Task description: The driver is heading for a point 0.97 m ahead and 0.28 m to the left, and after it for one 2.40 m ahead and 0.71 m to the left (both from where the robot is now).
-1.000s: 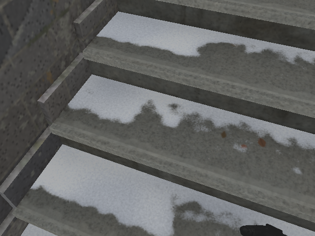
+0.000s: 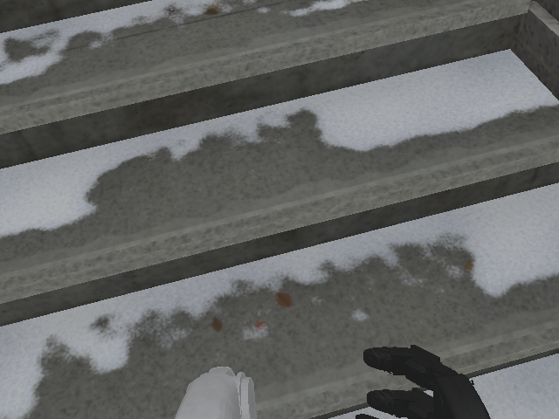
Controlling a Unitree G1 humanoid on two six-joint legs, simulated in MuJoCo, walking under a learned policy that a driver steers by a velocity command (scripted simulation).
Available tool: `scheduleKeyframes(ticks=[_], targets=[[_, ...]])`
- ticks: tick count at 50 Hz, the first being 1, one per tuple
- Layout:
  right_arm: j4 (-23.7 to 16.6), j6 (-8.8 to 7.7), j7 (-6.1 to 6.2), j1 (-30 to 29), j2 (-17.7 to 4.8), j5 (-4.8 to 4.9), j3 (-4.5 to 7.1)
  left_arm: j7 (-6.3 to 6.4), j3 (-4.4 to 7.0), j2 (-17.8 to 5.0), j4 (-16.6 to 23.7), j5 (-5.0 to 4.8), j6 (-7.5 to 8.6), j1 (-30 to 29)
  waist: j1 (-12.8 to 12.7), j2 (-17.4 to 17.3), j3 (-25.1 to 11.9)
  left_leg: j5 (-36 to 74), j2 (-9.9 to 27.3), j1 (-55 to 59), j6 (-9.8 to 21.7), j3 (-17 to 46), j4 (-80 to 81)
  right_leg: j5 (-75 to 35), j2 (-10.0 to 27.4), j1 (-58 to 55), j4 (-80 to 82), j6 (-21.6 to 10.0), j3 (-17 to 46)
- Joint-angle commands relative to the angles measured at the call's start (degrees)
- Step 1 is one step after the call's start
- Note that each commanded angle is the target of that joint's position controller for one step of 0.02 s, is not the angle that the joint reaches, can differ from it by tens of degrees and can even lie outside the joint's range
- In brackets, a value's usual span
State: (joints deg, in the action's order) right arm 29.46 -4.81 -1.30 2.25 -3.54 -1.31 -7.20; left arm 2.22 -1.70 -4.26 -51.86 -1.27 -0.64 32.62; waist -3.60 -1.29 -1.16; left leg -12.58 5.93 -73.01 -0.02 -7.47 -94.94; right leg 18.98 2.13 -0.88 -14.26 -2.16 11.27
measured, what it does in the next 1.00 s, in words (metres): climbs: left foot 0.15 m higher, then right foot 0.15 m higher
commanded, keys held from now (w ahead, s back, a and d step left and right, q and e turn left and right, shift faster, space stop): w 0.44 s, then w+q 0.56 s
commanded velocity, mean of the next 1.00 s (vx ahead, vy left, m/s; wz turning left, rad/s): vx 0.49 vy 0.00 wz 0.10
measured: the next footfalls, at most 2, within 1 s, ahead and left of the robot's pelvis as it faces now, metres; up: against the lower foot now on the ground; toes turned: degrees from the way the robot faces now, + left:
left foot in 0.08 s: +0.23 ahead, +0.13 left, +0.15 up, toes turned +3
right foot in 0.68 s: +0.59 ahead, -0.24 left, +0.30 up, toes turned -11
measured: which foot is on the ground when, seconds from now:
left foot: up 0.00-0.06, down 0.08-0.68, up 0.70-1.00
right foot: down 0.00-0.10, up 0.12-0.66, down 0.68-1.00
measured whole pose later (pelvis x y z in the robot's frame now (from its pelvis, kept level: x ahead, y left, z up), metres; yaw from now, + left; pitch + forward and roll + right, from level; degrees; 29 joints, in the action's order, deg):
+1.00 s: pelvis +0.57 -0.12 +0.28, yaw +8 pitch -1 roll -1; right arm 39.4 -0.3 -0.4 5.4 -12.5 0.9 1.3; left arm 0.0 -0.1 -11.2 -57.1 3.2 2.4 27.6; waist -1.7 -2.8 -4.3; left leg -5.6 -1.1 -63.7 5.7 2.4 -114.3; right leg 21.1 7.8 9.8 -33.2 1.2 -18.0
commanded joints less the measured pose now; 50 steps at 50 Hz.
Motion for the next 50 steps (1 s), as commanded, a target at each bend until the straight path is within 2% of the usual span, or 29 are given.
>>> scheduleKeyframes(ticks=[1,2,3,4,5,6,7,9,11,13,17,22,26,29,30,31,32,33,34,35,36,37,39,40,42,44,47,48,50], targets=[[-5.2,-2.01,0.94,-0.5,-9.1,1.14,4.87,0.95,3.53,-15.5,2.7,0.36,1.76,-3.3,9.2,16.0,-7.5,-6.5,-7.5,42.3,3.5,-6.2,18.1,-63.0,6.8,11.1,6.7,-8.8,0.8],[-4.4,-1.49,1.24,5.8,-13.7,2.27,7.21,0.86,4.3,-19.3,2.0,1.4,2.12,-4.3,13.9,19.9,-10.4,-13.3,-9.4,47.2,4.5,-4.2,23.6,-91.2,7.7,3.6,-3.0,-7.3,-0.9],[-3.2,-0.84,1.46,11.0,-17.1,2.23,8.72,0.71,5.04,-20.7,1.3,1.33,2.23,-5.7,16.4,21.1,-12.1,-14.6,-9.0,50.9,6.1,2.4,35.2,-97.2,7.9,-1.1,-13.9,-6.4,-1.3],[0.4,-0.31,1.38,20.7,-20.3,1.48,10.08,0.69,4.81,-19.0,2.6,1.9,3.22,-8.7,19.2,14.7,-16.6,-16.0,-3.3,64.0,9.1,15.8,43.5,-83.8,7.5,6.1,-29.0,-6.3,1.3],[7.5,0.33,1.05,29.0,-24.9,-1.73,11.04,-1.19,3.29,-8.4,4.7,1.25,4.85,-5.2,13.4,-23.5,-20.8,-16.8,9.3,80.2,18.4,47.9,68.8,-31.1,-7.5,27.9,-51.6,-4.7,0.6],[8.9,0.87,2.51,29.3,-20.9,-3.87,10.81,-4.33,2.44,-5.9,3.4,2.93,6.72,-4.3,13.4,-25.6,-24.6,-26.0,16.9,79.6,22.8,75.5,83.7,-10.2,-14.2,37.3,-77.9,-3.0,11.0],[10.9,1.32,3.18,23.7,-14.5,-1.12,9.46,-6.56,2.71,-5.9,6.6,1.75,7.53,-10.7,10.5,-16.2,-11.5,-32.9,16.1,69.1,19.8,67.9,84.1,-9.2,-11.3,45.1,-90.8,-2.8,8.3],[18.2,0.95,2.09,19.0,-4.3,-1.06,7.16,-7.7,0.89,-4.0,13.4,0.95,6.54,-21.3,3.8,-1.9,2.7,-30.1,12.9,50.0,13.8,43.7,75.1,-11.8,-5.7,51.0,-94.9,-5.8,1.3],[21.4,0.3,1.33,15.9,-0.5,-1.92,6.08,-7.29,0.27,-3.3,11.8,-0.05,4.65,-15.7,-0.8,-0.7,3.6,-18.8,9.2,43.4,10.4,28.1,73.4,-12.8,-4.9,50.3,-101.1,-7.0,1.2],[23.9,0.49,-0.03,17.9,-2.5,-0.38,6.43,-6.08,-1.7,0.3,13.2,-0.37,4.23,-15.8,-2.0,1.6,5.6,-12.3,8.0,44.7,9.1,19.6,74.5,-12.8,-4.4,59.6,-102.7,-7.5,0.7],[22.2,-0.08,0.31,15.9,-6.6,-0.86,6.03,-4.58,-2.17,-2.7,16.0,1.47,3.49,-21.9,-1.5,0.4,4.1,-9.6,5.2,38.6,11.4,9.3,78.4,-22.5,-2.0,59.0,-88.9,-1.3,-7.5],[26.5,-0.4,2.65,32.1,-10.8,-0.07,6.92,-1.42,-2.17,-2.8,19.7,0.57,3.1,-34.4,7.8,-4.5,5.2,-8.6,11.8,66.9,12.8,18.6,81.3,-15.4,5.5,83.6,-96.7,2.0,-9.5],[28.0,2.03,5.49,39.5,-9.1,0.26,7.54,-3.5,-4.42,1.0,25.2,0.18,5.11,-43.9,12.0,-3.3,7.9,-7.8,15.9,85.8,12.0,25.8,82.6,-1.9,11.7,102.9,-99.4,5.1,-6.4],[27.5,3.38,6.29,38.3,-8.0,1.83,7.96,-5.61,-6.55,2.1,32.8,0.94,6.44,-53.2,12.8,-2.6,8.6,-5.6,12.6,70.7,11.3,21.5,91.7,-6.9,13.3,83.8,-79.0,5.7,-11.0],[25.6,4.13,6.14,33.7,-11.1,2.44,8.92,-6.96,-7.07,1.8,32.8,1.16,6.99,-52.2,10.5,0.4,7.6,-2.1,10.5,59.0,11.9,16.0,97.9,-6.9,11.5,63.2,-63.7,4.5,-18.4],[26.2,4.53,5.78,34.7,-12.3,3.79,9.25,-6.91,-6.83,2.0,33.2,0.96,7.27,-52.3,9.2,-3.7,5.7,12.1,8.9,53.4,10.6,14.7,98.0,0.1,8.2,44.2,-54.5,3.4,-20.4],[27.0,4.2,4.48,37.4,-15.1,1.74,9.15,-6.87,-3.96,-3.5,30.1,0.36,7.41,-45.3,6.7,-6.1,1.1,39.4,9.0,57.0,11.5,13.0,91.9,4.0,0.1,32.8,-55.5,2.2,-28.6],[27.0,2.99,2.7,35.9,-16.2,0.07,8.54,-6.23,-0.72,-8.4,26.6,-0.23,7.59,-32.8,0.3,-12.1,-5.6,72.9,8.5,64.6,9.7,10.6,79.4,2.8,-2.8,24.2,-53.7,-1.2,-25.6],[26.4,1.7,2.5,31.4,-20.6,-0.13,9.7,-4.96,2.75,-15.9,24.0,-0.31,7.17,-18.6,-9.2,-18.6,-12.9,80.9,7.9,64.7,6.7,11.2,65.7,-0.3,0.2,13.6,-48.0,-4.4,-13.8],[24.7,-0.18,2.49,31.3,-17.0,1.61,10.18,-3.95,5.18,-21.6,18.6,3.2,6.58,-6.8,-11.1,-1.2,-25.9,61.0,0.9,46.8,3.0,11.5,42.6,5.5,14.7,-8.6,-35.2,-10.9,13.1],[24.2,-2.49,1.07,31.6,-10.2,1.48,9.06,-3.51,6.19,-26.1,14.9,4.24,5.97,0.5,-9.6,20.7,-36.0,3.1,-7.9,41.6,2.4,18.1,21.3,8.7,25.7,-15.3,-9.3,-14.2,40.8],[25.4,-3.62,-0.01,30.8,-7.9,3.13,10.48,-2.86,5.29,-22.4,13.8,4.85,6.27,-2.1,-7.0,16.5,-32.6,2.0,-9.4,35.0,1.7,27.4,-1.7,14.4,28.0,-9.4,-3.0,-13.5,45.9],[17.4,-1.88,-0.09,16.4,-3.8,3.3,9.29,-3.07,3.74,-14.9,7.9,1.98,5.12,-12.0,-1.1,11.2,-11.4,8.5,-3.8,23.2,3.8,17.8,-12.0,17.0,25.6,8.1,-5.2,-6.9,23.6],[14.7,-0.48,0.16,12.5,-6.6,2.57,9.69,-3.11,2.1,-7.6,5.4,3.06,5.41,-15.7,2.0,8.0,-5.7,10.2,-1.5,22.3,6.1,15.2,-13.4,10.5,23.5,15.5,-9.4,-3.9,10.9],[12.6,1.34,-0.86,12.7,-3.9,2.75,8.04,-3.43,0.81,-1.5,2.7,3.51,6.11,-18.8,6.7,5.9,-1.5,11.4,-1.4,22.1,9.8,16.8,-14.0,-1.9,18.2,20.3,-11.5,1.1,-3.8],[13.2,3.0,-0.58,16.3,-1.1,4.14,7.1,-3.2,1.69,-4.1,0.8,3.31,5.59,-17.5,8.6,5.1,2.5,8.5,-3.6,18.2,9.4,15.6,-12.3,-6.2,17.0,21.4,-8.3,-0.3,-12.8],[13.2,5.11,0.74,16.3,-4.7,2.94,7.24,-2.27,0.54,-5.4,1.3,5.3,4.79,-17.9,9.5,5.3,4.1,9.7,-6.4,13.4,6.3,11.7,-21.1,-12.1,17.4,22.6,-4.3,-2.3,-20.0],[12.1,5.56,0.83,15.9,-5.4,1.41,7.06,-2.09,0.6,-6.6,1.4,4.93,4.49,-18.3,10.3,5.5,4.5,10.2,-5.9,11.3,5.3,12.2,-22.5,-12.5,17.2,22.5,-3.5,-2.6,-22.2],[8.8,6.26,1.26,10.4,-5.5,1.68,6.77,-1.9,0.92,-9.0,0.0,4.34,3.77,-14.1,7.8,5.9,7.0,3.8,-5.8,0.5,4.4,11.3,-32.5,-9.6,19.6,16.0,-0.8,-3.5,-20.8]])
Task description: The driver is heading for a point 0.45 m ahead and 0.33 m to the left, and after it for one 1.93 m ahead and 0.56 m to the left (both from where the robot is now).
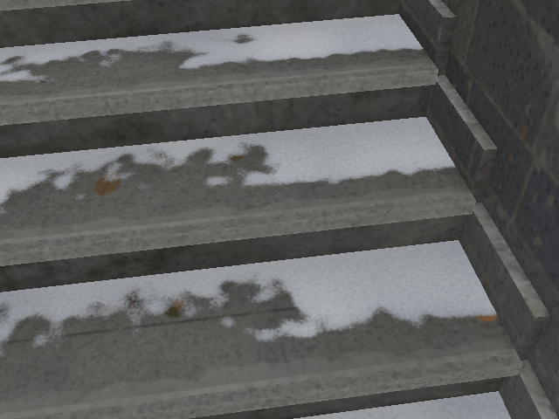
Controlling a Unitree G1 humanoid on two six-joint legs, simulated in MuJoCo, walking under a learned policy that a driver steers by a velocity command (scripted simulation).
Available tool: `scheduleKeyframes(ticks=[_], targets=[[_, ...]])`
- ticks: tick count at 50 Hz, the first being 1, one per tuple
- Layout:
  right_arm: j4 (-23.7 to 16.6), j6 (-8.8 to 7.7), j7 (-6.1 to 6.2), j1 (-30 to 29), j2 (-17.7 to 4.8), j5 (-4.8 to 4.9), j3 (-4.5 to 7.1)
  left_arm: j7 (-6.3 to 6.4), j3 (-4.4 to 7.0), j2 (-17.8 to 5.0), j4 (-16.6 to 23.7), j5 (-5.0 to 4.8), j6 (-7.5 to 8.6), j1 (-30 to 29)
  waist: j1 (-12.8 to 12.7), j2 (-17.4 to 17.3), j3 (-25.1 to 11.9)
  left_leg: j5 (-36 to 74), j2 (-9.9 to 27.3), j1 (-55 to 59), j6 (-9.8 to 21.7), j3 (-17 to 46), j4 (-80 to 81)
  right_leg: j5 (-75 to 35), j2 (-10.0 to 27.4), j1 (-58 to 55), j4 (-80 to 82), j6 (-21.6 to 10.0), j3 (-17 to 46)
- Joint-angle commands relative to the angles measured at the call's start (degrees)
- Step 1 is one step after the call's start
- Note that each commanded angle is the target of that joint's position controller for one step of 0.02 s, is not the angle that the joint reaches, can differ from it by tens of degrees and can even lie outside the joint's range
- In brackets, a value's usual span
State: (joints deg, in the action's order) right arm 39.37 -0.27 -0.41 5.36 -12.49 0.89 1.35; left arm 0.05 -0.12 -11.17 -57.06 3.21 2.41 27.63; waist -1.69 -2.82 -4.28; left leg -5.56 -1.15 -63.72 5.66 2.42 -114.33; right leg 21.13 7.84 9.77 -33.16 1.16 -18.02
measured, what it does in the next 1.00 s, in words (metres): climbs, turning left: left foot 0.15 m higher, then right foot 0.15 m higher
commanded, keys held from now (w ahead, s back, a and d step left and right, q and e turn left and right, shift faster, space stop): w+q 0.20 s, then q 0.80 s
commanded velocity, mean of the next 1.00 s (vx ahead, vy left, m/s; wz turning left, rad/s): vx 0.21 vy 0.00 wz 0.58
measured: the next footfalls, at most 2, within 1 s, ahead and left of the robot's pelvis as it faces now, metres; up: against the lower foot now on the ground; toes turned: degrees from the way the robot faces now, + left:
left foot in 0.24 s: +0.31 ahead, +0.10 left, +0.15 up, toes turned +11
right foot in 0.82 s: +0.62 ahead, +0.05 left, +0.30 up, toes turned +32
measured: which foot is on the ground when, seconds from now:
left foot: up 0.00-0.22, down 0.24-0.84, up 0.86-1.00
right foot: down 0.00-0.24, up 0.26-0.80, down 0.82-1.00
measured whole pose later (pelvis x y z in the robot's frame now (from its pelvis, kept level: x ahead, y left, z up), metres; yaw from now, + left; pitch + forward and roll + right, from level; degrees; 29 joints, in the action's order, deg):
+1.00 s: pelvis +0.46 +0.07 +0.25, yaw +39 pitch +0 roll -3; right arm 32.1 3.3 -1.3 5.4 -17.3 2.2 2.5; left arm 7.1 3.7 -13.0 -32.0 0.7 0.4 9.4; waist -1.5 -3.5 0.3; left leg -16.8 -5.9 -33.4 -2.5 10.2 -91.5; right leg 20.6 1.0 32.5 -52.8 -3.2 -8.1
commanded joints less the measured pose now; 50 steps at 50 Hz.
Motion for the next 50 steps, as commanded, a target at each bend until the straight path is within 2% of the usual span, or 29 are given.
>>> scheduleKeyframes(ticks=[1,4,7,8,9,11,12,13,14,15,17,18,19,22,24,25,28,32,34,36,37,40,41,42,43,44,46,47,50], targets=[[-3.4,1.75,0.11,2.6,4.0,-0.7,-2.3,0.68,-0.6,-2.4,4.4,-0.09,0.6,-6.5,4.4,6.9,12.1,-5.1,2.1,-13.8,-0.9,1.3,-11.8,-11.1,13.5,1.5,18.7,-5.8,7.2],[-9.8,1.49,-0.94,-6.9,3.0,-0.73,-3.03,2.7,-0.13,-3.3,4.8,-0.83,0.07,-1.7,1.4,4.7,13.6,-3.4,4.6,-15.0,-1.2,-3.8,3.7,-9.9,10.9,-1.4,21.4,-4.4,2.2],[-14.2,1.28,-2.57,-12.9,4.7,-0.75,-4.49,5.51,1.77,-9.5,4.8,-2.64,-0.62,-0.1,0.9,6.9,11.5,-10.1,8.6,3.0,-0.1,-9.9,27.3,-17.9,11.1,0.0,31.9,-6.2,-2.3],[-13.4,0.81,-2.61,-11.7,4.4,0.58,-3.42,5.17,2.81,-13.7,6.0,-2.95,-0.25,-4.7,3.2,8.9,11.2,-14.0,5.5,15.1,1.8,-15.1,32.5,-46.1,10.2,1.3,28.7,-6.8,-4.1],[-12.1,0.75,-1.88,-6.8,3.4,-0.4,-2.11,4.94,3.49,-17.1,5.3,-3.75,-0.57,-2.4,4.9,11.2,4.7,-20.6,-0.1,22.8,3.3,-18.5,33.1,-80.2,11.0,-5.1,20.9,-8.8,-4.2],[-7.8,-0.47,-1.22,9.0,-5.2,-0.69,2.58,3.92,4.67,-20.6,9.5,-5.14,-0.74,-8.6,12.7,17.2,-3.3,-21.3,-7.5,36.9,7.3,-16.7,48.9,-118.6,11.3,-11.5,-2.1,-9.2,-0.5],[-7.1,-0.3,-1.24,13.2,-10.7,-1.47,4.88,4.3,5.21,-20.1,11.8,-6.62,-0.18,-9.8,15.1,15.8,-5.9,-17.6,-7.1,48.0,10.4,-4.4,62.1,-104.4,9.8,-2.2,-18.6,-7.0,3.7],[-4.8,0.6,-0.11,14.7,-19.7,-1.33,6.96,2.65,1.99,-7.2,16.5,-3.53,1.88,-11.6,8.6,-13.8,-8.2,-14.5,7.0,62.1,18.5,30.8,84.3,-20.1,-6.9,24.0,-44.9,0.3,6.6],[-7.2,-0.39,0.58,12.6,-16.4,-3.94,5.07,-0.28,2.42,-7.8,16.8,-2.78,5.01,-11.3,6.2,-9.3,-21.8,-17.2,14.0,65.9,16.3,55.6,96.8,-7.5,-11.5,24.6,-60.8,-1.2,28.3],[-6.4,-1.42,0.09,12.7,-11.2,-3.75,3.38,-1.5,3.13,-7.1,18.4,-4.29,5.17,-14.8,5.1,-3.1,-16.2,-19.2,14.2,60.9,11.2,50.9,97.7,-9.3,-10.0,28.1,-65.8,-2.2,29.3],[-3.6,-3.03,-0.94,11.0,-0.7,-1.15,0.52,-0.95,1.61,-1.0,21.3,-2.67,4.77,-19.1,1.6,4.7,-0.8,-14.1,9.7,46.0,8.4,36.0,88.7,-10.5,-8.2,37.3,-72.1,-4.4,27.3],[-3.0,-3.93,-0.6,9.0,-0.7,-0.02,0.78,-0.51,1.3,-1.9,21.0,-1.68,4.03,-17.2,-0.4,4.4,1.4,-4.0,8.3,41.7,6.9,31.2,88.3,-9.0,-7.1,37.5,-75.2,-5.5,27.6],[-1.7,-3.8,-0.38,10.0,-0.5,-0.82,0.42,-1.07,0.94,-2.0,22.1,-1.63,4.38,-16.4,-0.4,1.8,0.7,1.3,6.2,44.3,5.6,28.1,89.7,-5.7,-7.4,39.1,-80.7,-5.9,27.7],[0.2,-2.37,0.4,12.8,-3.7,-0.68,1.27,-2.11,-1.61,3.4,23.3,-1.92,4.12,-16.4,-2.3,6.2,2.6,10.6,5.7,45.8,1.7,20.2,87.3,-5.5,-7.2,51.7,-87.5,-5.1,24.2],[-1.3,-0.77,1.44,10.6,-5.5,-0.75,1.7,-1.53,-1.3,-0.5,25.6,-1.96,3.82,-20.5,-2.2,8.6,3.0,8.9,2.3,42.3,-2.6,14.5,88.6,-10.1,-4.4,51.0,-73.5,-3.3,21.3],[-1.8,-0.74,1.71,10.3,-6.5,-0.71,1.95,-0.6,-0.56,-2.5,26.2,-1.28,3.51,-22.5,-1.4,7.0,2.9,12.2,0.9,40.2,-3.2,13.1,89.1,-14.8,-4.3,49.6,-69.3,-2.1,18.6],[0.1,1.6,2.82,14.5,-5.8,-2.41,1.23,0.73,-1.55,2.2,28.2,-1.09,1.68,-23.6,1.0,-4.8,-1.1,25.2,2.6,50.3,-1.4,16.5,84.5,-13.5,-6.9,61.2,-86.4,1.0,16.4],[0.1,3.1,4.8,18.7,-7.4,-0.06,1.82,2.98,-2.62,4.0,33.1,-1.77,1.44,-34.7,6.6,-4.7,-0.8,22.9,5.7,63.8,-0.7,25.7,86.0,-7.6,-8.0,71.5,-79.0,3.9,18.0],[-0.2,3.9,6.19,19.3,-6.0,-0.92,1.97,2.5,-2.83,4.1,34.1,-1.83,2.08,-38.0,7.1,-6.6,-0.4,27.7,6.9,69.5,-0.1,26.4,87.1,-7.7,-8.3,73.6,-71.6,4.2,16.9],[-2.6,4.82,7.67,13.5,-8.3,0.31,2.97,3.43,-3.52,5.6,36.8,-3.03,1.66,-39.8,4.1,-10.4,1.6,34.0,10.6,65.8,2.2,25.7,95.6,2.2,-6.8,65.3,-58.3,3.0,15.0],[-2.9,5.13,7.69,11.9,-9.4,1.24,3.62,3.34,-2.78,4.0,38.0,-2.55,1.06,-41.7,3.1,-10.4,2.0,37.0,10.3,59.1,2.1,24.5,99.6,3.8,-7.5,52.3,-47.9,1.2,12.6],[-5.7,3.32,4.57,4.7,-13.7,2.56,4.74,3.25,2.73,-6.1,32.9,-1.53,0.76,-21.9,-5.2,-14.9,-9.6,86.6,7.1,62.0,1.7,17.5,90.1,1.5,-12.3,19.4,-29.9,-3.6,10.4],[-6.7,1.59,3.38,0.8,-12.5,2.37,4.52,2.67,4.03,-9.4,30.4,-1.21,1.02,-13.7,-8.7,-8.7,-14.2,87.5,5.2,61.3,1.1,16.7,82.3,-8.9,-11.1,7.4,-19.8,-5.5,16.4],[-8.5,0.43,2.09,2.7,-7.7,1.8,3.58,2.74,5.07,-12.2,27.7,0.74,1.41,-6.4,-7.3,11.7,-22.6,42.3,-2.2,45.7,-2.0,17.0,64.6,-36.8,-1.2,-15.5,-11.8,-11.9,35.2],[-5.7,-0.85,0.12,11.4,-2.1,-0.2,1.65,4.06,4.18,-9.1,27.8,2.77,0.28,-8.3,-1.9,35.0,-29.0,-21.9,-14.8,38.1,-8.0,21.4,36.5,-52.8,13.4,-15.8,1.8,-22.4,64.0],[-4.1,-1.23,-1.91,13.9,-7.2,0.42,3.3,5.34,3.78,-5.0,31.2,0.77,-0.52,-15.9,-0.8,21.2,-22.7,-24.8,-13.4,33.2,-10.6,22.0,20.4,-35.9,13.0,-5.4,3.6,-23.2,63.7],[-8.8,2.12,-1.62,6.3,-7.1,0.6,2.07,6.94,2.48,0.5,29.3,-3.74,-1.54,-21.2,3.3,7.1,-1.3,-19.1,-4.8,27.4,-10.2,11.8,18.6,-12.9,6.5,14.2,-0.7,-16.9,40.6],[-8.5,3.61,-0.96,6.6,-8.2,0.64,1.94,7.35,2.03,1.8,28.8,-3.89,-1.42,-23.4,4.7,5.0,2.7,-15.3,-1.6,27.8,-9.7,9.2,19.6,-4.8,4.3,18.9,-1.8,-15.0,33.7],[-9.3,4.3,-1.05,6.3,-6.1,1.81,1.27,7.62,2.26,-1.4,28.3,-2.6,-1.44,-22.5,5.3,2.5,6.4,-6.0,-1.7,30.8,-7.6,5.6,17.5,-1.4,2.7,26.9,-1.1,-13.4,23.0]])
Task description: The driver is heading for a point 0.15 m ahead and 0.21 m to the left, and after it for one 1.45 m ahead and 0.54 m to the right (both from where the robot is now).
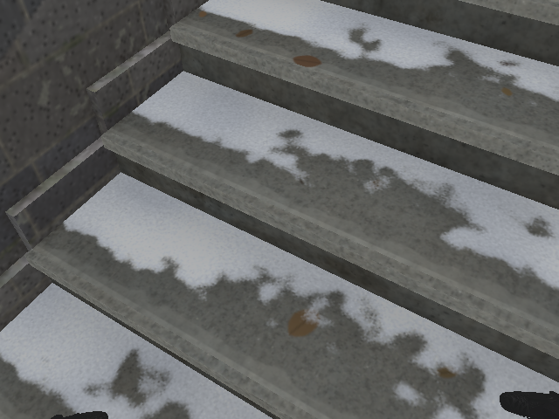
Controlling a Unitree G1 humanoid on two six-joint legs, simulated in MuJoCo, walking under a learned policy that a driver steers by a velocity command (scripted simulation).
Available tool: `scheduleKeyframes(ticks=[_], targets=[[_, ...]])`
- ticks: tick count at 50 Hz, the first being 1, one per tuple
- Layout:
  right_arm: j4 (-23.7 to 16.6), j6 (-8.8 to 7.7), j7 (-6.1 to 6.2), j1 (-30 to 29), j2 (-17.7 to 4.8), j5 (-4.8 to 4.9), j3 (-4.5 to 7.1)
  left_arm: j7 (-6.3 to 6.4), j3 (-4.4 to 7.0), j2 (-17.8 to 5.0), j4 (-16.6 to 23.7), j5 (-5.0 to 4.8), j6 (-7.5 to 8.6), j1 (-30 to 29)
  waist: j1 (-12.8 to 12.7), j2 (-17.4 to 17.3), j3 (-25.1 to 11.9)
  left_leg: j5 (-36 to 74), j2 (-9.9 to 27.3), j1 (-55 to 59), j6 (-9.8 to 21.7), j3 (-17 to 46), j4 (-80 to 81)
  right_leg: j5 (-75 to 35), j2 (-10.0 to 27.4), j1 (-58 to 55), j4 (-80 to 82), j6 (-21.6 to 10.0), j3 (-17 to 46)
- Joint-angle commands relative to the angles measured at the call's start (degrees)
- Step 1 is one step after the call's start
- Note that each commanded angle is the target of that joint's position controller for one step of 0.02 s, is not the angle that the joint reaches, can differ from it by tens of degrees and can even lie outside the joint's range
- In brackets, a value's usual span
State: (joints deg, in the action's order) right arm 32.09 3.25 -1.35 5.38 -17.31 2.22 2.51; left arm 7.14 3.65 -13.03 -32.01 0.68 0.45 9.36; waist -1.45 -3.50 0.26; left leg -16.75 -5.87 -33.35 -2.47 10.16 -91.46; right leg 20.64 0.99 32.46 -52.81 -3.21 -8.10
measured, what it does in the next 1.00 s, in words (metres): steps on the spot: left foot 0.15 m lower, then right foot 0.15 m higher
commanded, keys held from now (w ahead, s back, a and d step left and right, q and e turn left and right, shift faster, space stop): q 0.18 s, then e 0.82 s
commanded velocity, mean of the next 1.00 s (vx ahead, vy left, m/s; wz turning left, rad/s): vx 0.00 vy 0.00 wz -0.11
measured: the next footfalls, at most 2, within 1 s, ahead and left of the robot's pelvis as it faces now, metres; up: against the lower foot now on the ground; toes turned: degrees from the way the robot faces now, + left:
left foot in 0.36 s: +0.02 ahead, +0.17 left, -0.15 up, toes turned +10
right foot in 0.72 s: +0.12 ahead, -0.09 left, +0.00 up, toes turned -3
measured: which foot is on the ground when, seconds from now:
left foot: up 0.00-0.34, down 0.36-0.76, up 0.78-1.00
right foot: down 0.00-0.36, up 0.38-0.70, down 0.72-1.00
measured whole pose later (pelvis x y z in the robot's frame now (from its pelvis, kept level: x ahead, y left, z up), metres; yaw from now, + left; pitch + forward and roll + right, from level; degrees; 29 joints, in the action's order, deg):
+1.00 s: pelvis +0.08 +0.03 +0.01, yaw -13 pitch +3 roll +1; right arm 32.2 -0.5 0.9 5.9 -12.9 -0.4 0.4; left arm 3.5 1.1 -11.2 -33.3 0.0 -0.6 13.1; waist -1.3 -1.5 -0.4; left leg -18.0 -3.7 -40.6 -2.2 2.5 -94.3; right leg 27.0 -4.5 31.3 -55.7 -1.7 8.2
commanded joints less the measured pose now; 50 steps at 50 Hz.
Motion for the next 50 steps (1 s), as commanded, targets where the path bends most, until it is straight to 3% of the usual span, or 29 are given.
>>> scheduleKeyframes(ticks=[1,5,10,14,15,16,17,18,19,20,21,22,24,25,27,30,32,35,36,37,38,39,40,41,42,43,45,47,50], targets=[[-2.7,0.71,0.2,5.3,-0.6,0.59,-0.11,0.79,-1.39,-0.4,2.9,-0.01,0.43,-3.2,4.6,4.0,2.1,7.2,3.4,-0.5,0.5,-1.7,-3.8,-1.5,10.2,3.5,18.4,-9.0,11.7],[-6.5,1.52,1.24,-0.1,-2.0,0.21,0.3,2.06,-0.74,-3.0,3.7,0.63,-0.63,-1.4,1.8,8.3,-0.2,10.4,6.2,-7.1,-2.0,-2.1,2.0,-0.3,15.5,-4.1,18.6,-9.5,13.5],[-6.3,2.25,0.57,-2.7,-1.2,0.37,0.42,1.35,0.82,-6.7,5.6,0.46,-0.04,-1.2,-0.5,8.8,-7.1,8.8,10.6,-0.2,-0.8,-7.1,25.8,-4.6,17.5,-6.4,9.9,-5.6,11.1],[0.1,1.09,0.06,2.6,-0.8,1.11,0.59,1.4,1.36,-6.2,5.0,-1.37,-0.29,-2.3,-1.4,10.3,-8.1,16.7,10.5,12.1,3.3,-9.7,52.4,-3.8,17.6,-4.0,2.7,-3.7,13.4],[1.7,0.88,-0.02,4.1,1.0,0.97,0.35,1.19,0.94,-5.1,3.5,-2.41,-1.13,-0.3,-0.4,8.2,-6.6,12.2,7.5,16.6,3.7,-15.5,65.0,-3.9,16.2,-3.4,0.5,-2.9,12.6],[5.7,0.11,-0.24,8.5,0.8,0.67,0.82,0.11,0.34,-3.7,2.7,-1.89,-1.73,1.2,0.6,3.7,-6.3,18.1,5.6,22.9,4.2,-18.6,73.4,-4.6,14.1,-2.4,-4.5,-2.1,10.7],[9.4,-0.06,-0.17,7.4,1.0,-0.78,0.94,-1.03,-0.61,-0.1,2.5,-1.57,-2.04,1.0,-1.5,-2.0,-2.3,32.4,4.9,22.8,4.4,-19.7,79.1,-6.9,11.0,-2.4,-11.7,-1.0,7.8],[9.8,-0.98,0.02,7.7,2.6,-3.46,0.05,-2.02,-1.4,3.8,0.8,-1.63,-1.82,2.4,-2.4,-3.6,-1.9,46.2,10.0,26.9,5.8,-14.4,80.0,5.1,6.2,1.5,-23.9,1.4,5.2],[10.5,-2.53,-0.32,12.2,0.5,-6.48,-0.8,-3.49,-1.98,7.2,-0.1,-2.28,0.04,4.3,-0.3,-11.5,-5.7,102.0,22.0,41.9,9.0,-3.2,61.3,30.8,0.4,20.3,-45.1,5.9,6.3],[12.6,-3.07,-1.58,15.6,-2.9,-6.08,0.36,-5.25,-2.43,6.0,-3.2,-3.66,1.02,12.5,-1.3,-12.9,-15.3,110.4,29.8,43.9,16.1,-2.4,55.6,35.5,1.4,20.8,-58.8,8.1,13.2],[11.6,-2.41,-2.17,13.1,-5.6,-4.44,1.42,-5.75,-1.88,1.6,-3.6,-4.21,1.33,12.0,-0.2,-8.5,-15.9,86.1,31.1,44.4,19.7,-1.2,58.5,36.4,1.5,26.5,-61.3,8.5,15.6],[10.7,-1.72,-1.88,9.6,-6.6,-4.0,1.59,-4.82,-1.81,1.8,-2.4,-4.77,0.83,5.9,-0.7,-5.3,-11.4,59.7,32.4,39.8,20.5,1.9,64.6,32.2,2.3,28.8,-60.6,8.6,15.9],[7.8,-1.16,1.11,0.5,-2.6,-4.22,-0.19,-2.1,-2.5,2.7,-1.8,-3.0,-1.61,-2.8,-1.2,-3.6,-1.1,39.9,34.2,30.9,19.5,3.0,72.7,27.4,2.3,31.4,-60.6,10.0,15.2],[7.1,-1.1,2.61,0.3,-1.7,-4.34,-1.03,-1.4,-2.75,3.5,-0.7,-1.82,-2.59,-5.2,-1.0,-2.2,0.4,32.8,33.6,29.8,19.2,3.7,73.9,25.2,2.3,32.0,-60.7,10.6,16.8],[6.9,-0.78,4.57,2.7,-1.9,-3.66,-1.18,-1.7,-3.79,4.5,0.4,-1.26,-2.88,-5.5,0.1,-2.7,-0.2,34.2,30.8,32.8,17.0,-1.7,73.3,24.9,2.8,32.6,-56.8,9.7,15.9],[6.9,0.72,6.79,7.0,-5.4,-2.63,0.62,-3.56,-5.62,6.4,2.3,-0.98,-1.36,-7.4,1.8,-5.9,-3.1,36.1,25.7,33.7,13.4,-9.8,73.3,30.3,3.9,25.9,-36.6,7.4,9.5],[8.0,0.87,6.4,10.0,-8.8,-1.8,2.41,-3.93,-5.36,4.5,2.7,-1.24,-0.73,-6.6,2.7,-5.2,-4.6,53.7,26.9,33.2,14.1,-12.0,72.7,28.1,2.4,21.1,-37.0,6.3,2.8],[6.1,1.16,6.26,5.3,-9.7,-1.19,3.05,-4.76,-4.95,2.5,2.9,-1.35,-0.04,-2.0,-1.5,-9.6,-9.4,73.4,24.6,33.6,11.3,-17.8,67.2,17.9,-2.3,9.8,-22.6,2.3,3.2],[5.0,1.02,6.28,4.0,-8.3,-0.99,2.76,-4.82,-4.17,0.7,2.0,-1.0,-0.16,1.2,-2.7,-8.7,-12.0,84.4,22.1,33.5,9.6,-19.7,61.7,11.6,-5.8,3.9,-15.8,0.0,4.3],[3.6,0.32,6.5,1.8,-6.8,-0.97,2.31,-4.87,-2.86,-3.2,2.2,-0.56,-0.51,4.4,-4.3,-5.3,-14.6,86.4,20.0,30.6,7.3,-20.2,53.5,-0.7,-5.7,-2.0,-10.5,-3.5,11.3],[-0.2,-0.21,6.08,-1.7,-4.3,-2.62,1.67,-4.11,-0.79,-9.4,2.9,-0.19,-1.0,7.5,-5.1,15.1,-18.3,57.1,12.2,16.6,2.3,-20.6,38.3,-14.2,2.5,-11.6,1.7,-11.5,33.0],[1.0,-0.89,4.76,-4.2,-1.9,-2.91,1.04,-3.78,0.33,-12.5,4.1,2.27,-1.21,8.0,-7.3,26.0,-22.2,-9.5,1.1,3.1,-1.2,-11.9,12.6,-28.8,11.4,-20.3,19.8,-20.3,55.0],[2.7,-2.05,2.71,-0.5,0.0,-0.55,0.68,-4.77,0.01,-11.2,4.3,3.19,-0.21,6.1,-5.1,15.4,-20.1,-14.8,1.0,-1.7,-0.9,-3.3,-1.4,-21.2,13.8,-16.9,18.9,-20.6,52.9],[1.9,-2.44,1.75,-1.4,2.4,0.29,-0.19,-4.99,-0.52,-7.9,4.2,0.94,0.36,4.2,-3.6,11.6,-12.5,-14.7,2.4,-5.2,0.5,-2.9,-2.8,-12.7,10.9,-9.8,15.8,-17.6,47.1],[0.6,-2.94,1.67,-0.9,3.9,-0.31,-0.68,-5.18,-0.59,-6.4,2.8,-1.21,0.47,2.4,-0.8,9.5,-3.2,-13.5,3.4,-7.3,1.1,-4.1,-0.9,-7.4,7.9,-3.1,15.2,-13.5,41.1],[0.1,-3.14,2.23,0.4,3.4,-1.78,-0.69,-4.97,-1.24,-3.3,2.6,-2.16,0.23,-0.1,0.8,8.7,-1.0,-9.6,4.3,-7.2,1.0,-5.7,-0.3,-6.4,5.8,-0.4,12.6,-11.2,35.6],[-1.4,-4.15,1.86,2.0,1.7,-3.41,-0.77,-4.79,-1.53,-2.1,3.7,-1.66,0.31,-2.7,2.5,8.8,-1.6,-4.6,3.0,-6.4,1.1,-7.1,-5.1,-11.1,4.0,0.5,14.5,-11.6,35.3],[-2.5,-4.76,2.04,2.2,1.5,-3.27,-1.02,-3.76,-0.74,-4.4,3.9,-0.55,0.27,-2.2,2.7,9.7,-4.1,0.2,2.6,-10.0,0.8,-6.4,-6.8,-16.1,5.7,-5.4,13.9,-12.6,37.6],[-5.2,-4.15,2.62,1.1,2.9,-1.87,-2.04,-2.82,-0.47,-5.6,2.9,-0.87,-0.57,2.4,2.7,9.7,-7.2,-1.4,3.6,-13.0,-0.7,-5.8,0.1,-17.1,4.6,-14.6,14.2,-10.9,36.7]])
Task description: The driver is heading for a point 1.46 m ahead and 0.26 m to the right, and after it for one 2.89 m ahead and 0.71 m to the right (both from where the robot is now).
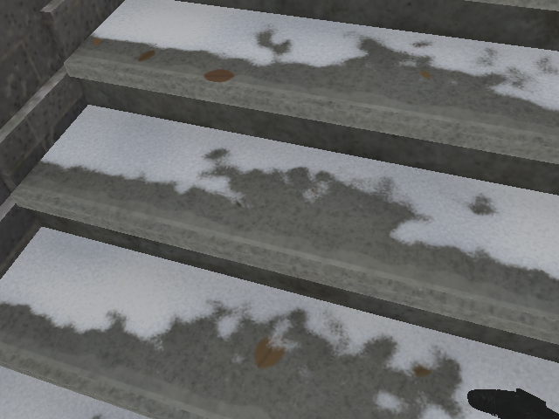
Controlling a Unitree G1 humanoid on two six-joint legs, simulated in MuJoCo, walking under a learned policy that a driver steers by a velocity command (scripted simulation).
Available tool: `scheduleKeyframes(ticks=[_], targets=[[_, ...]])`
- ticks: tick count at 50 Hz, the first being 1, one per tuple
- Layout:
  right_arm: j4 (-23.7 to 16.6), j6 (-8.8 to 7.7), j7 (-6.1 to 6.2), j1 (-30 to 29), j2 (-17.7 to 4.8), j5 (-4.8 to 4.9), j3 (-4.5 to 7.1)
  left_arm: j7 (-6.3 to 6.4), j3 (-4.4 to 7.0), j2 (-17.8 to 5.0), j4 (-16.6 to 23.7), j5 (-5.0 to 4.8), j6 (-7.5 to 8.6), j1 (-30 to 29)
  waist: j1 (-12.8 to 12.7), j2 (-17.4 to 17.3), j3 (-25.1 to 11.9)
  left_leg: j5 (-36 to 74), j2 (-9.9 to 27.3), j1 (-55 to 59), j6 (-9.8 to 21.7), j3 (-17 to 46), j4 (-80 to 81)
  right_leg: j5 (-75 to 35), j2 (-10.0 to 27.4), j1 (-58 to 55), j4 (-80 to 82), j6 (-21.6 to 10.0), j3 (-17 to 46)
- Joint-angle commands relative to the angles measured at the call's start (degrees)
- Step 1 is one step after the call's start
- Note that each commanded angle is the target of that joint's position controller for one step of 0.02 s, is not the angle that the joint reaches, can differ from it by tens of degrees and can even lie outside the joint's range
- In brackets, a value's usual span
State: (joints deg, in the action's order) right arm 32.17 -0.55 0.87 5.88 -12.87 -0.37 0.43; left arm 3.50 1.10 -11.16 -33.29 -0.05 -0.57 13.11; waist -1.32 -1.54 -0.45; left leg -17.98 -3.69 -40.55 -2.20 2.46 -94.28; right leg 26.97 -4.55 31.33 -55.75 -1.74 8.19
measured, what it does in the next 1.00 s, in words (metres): climbs, turning right: left foot, then right foot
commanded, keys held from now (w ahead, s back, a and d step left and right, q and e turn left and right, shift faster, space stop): e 0.68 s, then no key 0.32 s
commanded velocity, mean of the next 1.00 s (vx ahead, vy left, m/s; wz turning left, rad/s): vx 0.00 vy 0.00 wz -0.50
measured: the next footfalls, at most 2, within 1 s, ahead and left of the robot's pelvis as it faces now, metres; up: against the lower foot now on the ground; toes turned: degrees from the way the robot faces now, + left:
left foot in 0.20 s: +0.13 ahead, +0.15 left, +0.00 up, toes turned -10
right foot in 0.70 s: +0.07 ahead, -0.09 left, +0.00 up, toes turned -28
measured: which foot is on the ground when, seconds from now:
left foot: up 0.00-0.18, down 0.20-0.70, up 0.72-1.00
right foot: down 0.00-0.20, up 0.22-0.68, down 0.70-1.00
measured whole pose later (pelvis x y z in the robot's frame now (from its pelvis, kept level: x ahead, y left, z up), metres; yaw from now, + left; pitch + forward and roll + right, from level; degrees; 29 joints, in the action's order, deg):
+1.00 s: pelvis +0.07 +0.01 +0.04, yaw -30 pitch +2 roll +2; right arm 37.1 1.5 2.5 10.8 -10.1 -0.6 0.0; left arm 1.6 -1.9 -7.9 -32.3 2.2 -0.5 10.7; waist 0.0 -1.5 -2.2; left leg -19.8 1.9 -30.1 -5.4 1.0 -59.0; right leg 17.9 -2.3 20.2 -36.5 -3.4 1.5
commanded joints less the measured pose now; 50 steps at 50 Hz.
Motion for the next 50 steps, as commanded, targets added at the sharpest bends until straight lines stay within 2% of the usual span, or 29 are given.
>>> scheduleKeyframes(ticks=[1,3,5,6,7,8,9,10,11,12,13,14,15,18,25,26,28,31,33,34,35,36,37,38,39,41,44,47,50], targets=[[-4.7,0.03,0.27,0.2,-2.3,0.88,-0.01,0.76,1.89,-6.4,4.8,-0.38,-0.14,-1.9,1.5,8.5,-6.6,-0.6,0.9,-6.0,-2.3,1.1,5.7,-25.0,9.6,-14.5,17.2,-11.9,20.2],[-7.8,1.16,-0.01,-1.3,-1.7,0.76,-0.41,2.07,1.81,-6.4,5.3,-0.53,-1.43,-2.9,2.2,10.3,-6.5,-2.2,0.9,-5.0,-4.3,3.1,10.8,-23.4,9.6,-13.1,18.3,-11.8,23.0],[-7.5,1.34,0.35,0.7,-2.9,1.19,-0.01,2.11,2.01,-6.3,7.0,-0.59,-1.39,-4.3,2.9,10.3,-6.5,-1.1,1.3,-4.4,-4.6,4.5,16.6,-18.2,10.1,-12.2,18.8,-11.4,24.6],[-7.8,1.49,0.36,1.3,0.5,1.16,-1.48,1.91,2.14,-7.3,6.3,-1.15,-2.54,-4.5,3.6,11.1,-5.0,-9.5,1.0,-0.9,-4.1,-1.2,33.3,-14.7,6.9,-10.5,21.8,-9.4,18.7],[-8.9,1.44,0.37,-1.9,2.3,1.66,-2.33,2.32,2.75,-8.5,6.5,-1.72,-3.42,-2.6,1.3,13.1,-3.3,-19.1,1.1,5.5,-3.1,-2.4,47.2,-10.3,6.5,-8.5,25.6,-7.4,18.7],[-7.9,1.15,0.2,0.0,0.8,2.89,-1.05,2.6,3.4,-10.3,5.8,-3.2,-4.04,-1.3,1.6,13.6,-4.0,-13.0,1.2,12.8,-2.9,-4.1,56.6,-4.1,6.5,-7.0,25.3,-6.0,19.8],[-5.1,0.77,-0.35,1.6,0.3,2.83,-0.25,2.01,3.22,-9.8,5.2,-2.83,-4.21,-1.4,1.6,11.9,-4.2,-0.3,-2.0,21.9,-2.8,-10.5,62.0,0.9,5.2,-3.3,22.9,-6.4,16.2],[-4.0,0.41,-0.46,5.0,-1.7,2.5,1.29,0.84,2.41,-7.4,5.5,-0.9,-2.99,-1.7,2.7,13.1,-7.1,2.2,0.2,32.3,-0.9,-3.4,61.7,-0.8,3.9,0.0,18.7,-5.5,14.9],[-3.9,-0.09,0.53,10.1,-8.3,-0.28,2.89,0.06,1.27,-1.7,7.7,-0.47,-1.76,-7.8,5.4,-0.3,-3.9,-4.5,15.4,35.2,5.1,19.0,72.1,4.2,-4.0,12.9,2.6,-0.1,5.4],[-6.0,-0.54,1.62,9.1,-11.1,-3.65,3.46,-1.02,1.9,-3.4,9.1,-1.01,-0.4,-4.6,1.0,-14.8,-6.2,-10.5,27.6,30.8,13.5,44.9,82.1,9.7,-2.5,15.4,-13.7,3.9,4.4],[-7.9,-0.87,2.37,5.6,-6.7,-3.21,2.06,-1.11,3.01,-7.2,7.0,-1.55,-0.17,-3.7,0.2,-10.0,-1.4,-18.1,26.7,29.1,14.5,41.0,81.1,4.5,1.9,17.7,-22.9,6.2,4.1],[-7.9,-0.5,2.85,3.6,-3.9,-2.58,1.15,-0.77,2.8,-7.2,5.9,-0.99,-0.48,-4.2,0.0,-6.8,0.9,-17.9,23.3,25.9,12.6,31.8,78.2,1.4,3.0,17.9,-28.2,6.9,2.1],[-8.1,0.08,3.55,1.6,-3.5,-1.71,0.95,-0.26,2.57,-6.5,5.2,-0.47,-0.95,-3.2,-0.9,-5.7,-0.3,-15.1,19.7,25.7,10.0,24.7,75.7,-1.4,3.3,17.5,-31.9,7.1,1.2],[-5.6,2.17,5.27,4.5,-1.9,-1.58,-0.58,-0.16,1.2,-5.0,5.3,-0.42,-1.43,-3.8,0.8,-5.9,-0.8,-4.1,13.7,23.4,13.2,8.6,72.7,-10.3,1.3,16.3,-37.8,9.5,-2.5],[-3.4,2.5,6.85,10.7,-6.6,-1.17,1.89,-1.41,-0.96,-3.3,7.6,0.15,-1.0,-10.1,4.6,-7.0,-2.3,-2.2,20.9,32.5,17.0,8.5,73.5,-9.0,6.3,19.7,-16.2,10.1,-5.5],[-4.3,1.58,6.44,8.7,-7.5,-1.16,2.46,-1.91,-0.94,-3.7,8.2,0.18,-0.92,-10.0,4.1,-7.0,-3.9,0.0,23.6,32.6,16.5,9.8,73.8,-8.7,9.0,16.7,-13.5,8.7,-3.3],[-3.9,0.46,4.7,5.5,-8.7,-0.11,3.17,-3.02,-1.05,-3.7,6.6,-0.27,-1.37,-9.1,4.2,-5.7,-4.3,2.0,22.0,27.4,15.2,3.8,73.9,-4.7,8.7,6.9,-5.6,6.7,-8.5],[-2.0,0.19,3.27,4.3,-8.9,0.14,3.29,-3.36,0.1,-6.0,5.4,-0.7,-2.08,-6.7,4.1,-6.4,-3.6,3.1,22.9,22.4,14.4,0.1,72.1,-6.6,7.8,-3.9,2.9,3.7,-11.5],[-0.6,0.95,2.38,4.0,-8.7,0.65,3.33,-3.84,0.87,-5.6,3.7,-1.45,-1.75,-3.9,2.7,-5.8,-2.8,2.8,21.4,22.8,12.2,-2.7,67.8,-8.1,4.9,-10.1,16.4,0.9,-14.3],[1.1,1.3,1.91,7.2,-7.9,0.64,3.14,-3.89,1.94,-7.0,2.3,-1.85,-1.34,-0.9,2.3,-3.4,-2.6,0.5,18.9,21.8,9.9,-5.4,62.8,-8.7,2.4,-15.7,22.2,-0.2,-14.6],[1.3,1.38,1.37,7.6,-6.0,0.1,2.75,-4.23,3.38,-10.6,2.7,-1.32,-0.49,2.1,0.6,6.2,-2.6,-3.7,14.8,12.6,5.3,-9.8,48.1,-20.4,7.9,-25.0,27.7,-2.8,-2.9],[-3.0,1.0,1.3,2.9,-2.5,-0.65,1.19,-3.41,4.07,-15.2,5.1,-0.26,0.17,2.2,0.7,22.3,-2.9,-16.9,6.1,-6.6,-1.6,-9.7,29.1,-30.9,21.6,-31.5,31.5,-13.0,21.7],[-2.4,0.96,2.17,0.9,-3.3,0.54,1.6,-3.77,3.61,-13.3,6.1,1.86,1.04,4.4,-3.1,15.9,-9.0,-18.0,5.1,-6.1,-2.9,0.4,19.2,-21.2,25.2,-28.0,35.7,-19.4,27.7],[-2.1,0.83,1.78,0.8,-4.3,1.07,1.66,-3.61,2.75,-11.0,6.6,1.55,1.71,1.4,-1.7,10.6,-6.1,-13.5,6.3,-7.5,-3.2,2.7,17.6,-14.2,23.7,-25.0,35.9,-18.6,24.9],[-1.6,0.76,1.55,0.3,-3.9,0.46,1.51,-3.15,2.05,-8.5,7.3,0.79,1.66,-1.7,-0.2,6.8,-4.8,-10.3,7.1,-7.9,-3.2,2.9,17.3,-8.9,21.6,-23.6,35.4,-16.2,21.8],[-1.3,1.18,1.79,0.7,-3.0,-0.51,1.26,-2.43,0.39,-4.7,8.1,0.52,1.43,-6.9,1.9,6.8,-4.0,-4.3,7.7,-3.6,-3.7,2.9,19.8,-10.1,18.4,-18.3,34.7,-13.0,15.9],[1.3,1.43,1.47,6.1,-1.4,-1.04,0.88,-0.82,-1.19,-2.5,7.1,2.19,1.67,-7.3,4.0,6.2,-6.5,3.6,6.4,4.2,-3.9,1.4,18.8,-22.1,16.7,-13.0,31.8,-12.5,10.2],[1.4,1.4,1.89,5.8,0.1,-1.05,0.24,-1.39,-1.07,-3.8,6.6,2.5,1.49,-7.8,3.5,7.1,-6.0,3.8,5.9,9.7,-3.2,-1.3,28.7,-30.0,14.2,-11.5,29.6,-10.8,4.7],[1.0,1.23,1.49,2.6,0.1,0.52,0.3,-1.91,-0.44,-4.4,4.8,2.34,0.32,-3.3,0.1,10.7,-4.1,-8.8,4.6,14.2,-3.1,-3.7,46.6,-30.6,14.3,-16.0,30.1,-10.6,5.1]])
